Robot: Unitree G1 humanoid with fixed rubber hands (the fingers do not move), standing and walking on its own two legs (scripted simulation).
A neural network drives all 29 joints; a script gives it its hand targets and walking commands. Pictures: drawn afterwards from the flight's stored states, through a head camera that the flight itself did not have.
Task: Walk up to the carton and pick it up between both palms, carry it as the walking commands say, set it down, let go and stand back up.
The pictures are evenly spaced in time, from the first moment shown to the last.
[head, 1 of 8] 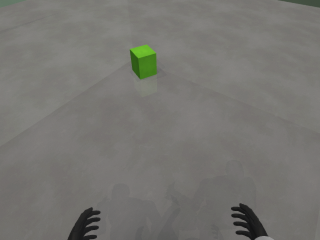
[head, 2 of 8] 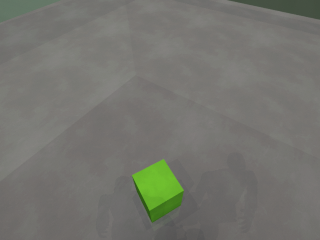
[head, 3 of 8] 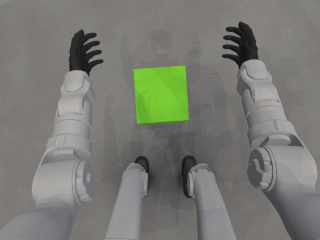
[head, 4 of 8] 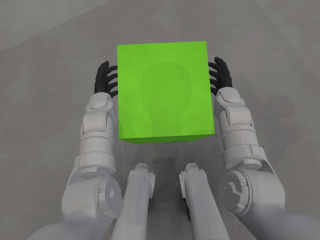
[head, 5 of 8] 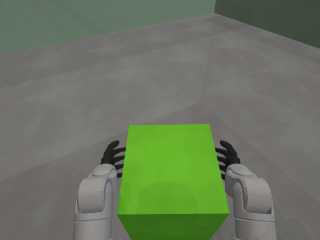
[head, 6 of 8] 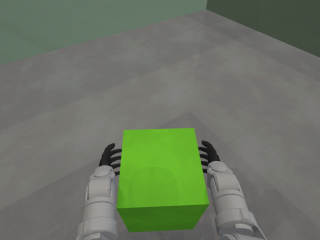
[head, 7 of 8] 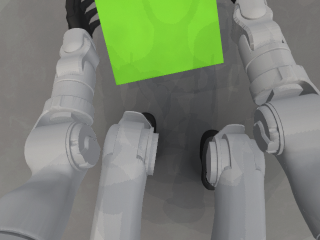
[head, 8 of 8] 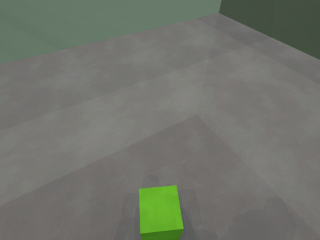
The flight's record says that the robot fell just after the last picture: no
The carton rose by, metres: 0.67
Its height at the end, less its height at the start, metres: +0.00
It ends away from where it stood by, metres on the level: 1.28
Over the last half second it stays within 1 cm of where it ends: yes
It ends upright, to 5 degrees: yes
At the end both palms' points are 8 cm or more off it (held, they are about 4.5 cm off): yes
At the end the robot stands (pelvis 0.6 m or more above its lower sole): yes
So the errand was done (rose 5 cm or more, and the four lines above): yes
